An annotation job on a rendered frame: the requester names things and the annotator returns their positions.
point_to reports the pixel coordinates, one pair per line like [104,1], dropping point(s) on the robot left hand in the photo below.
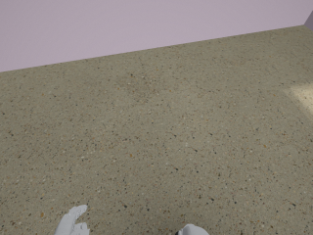
[67,223]

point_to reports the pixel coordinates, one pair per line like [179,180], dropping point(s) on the robot right thigh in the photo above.
[192,230]

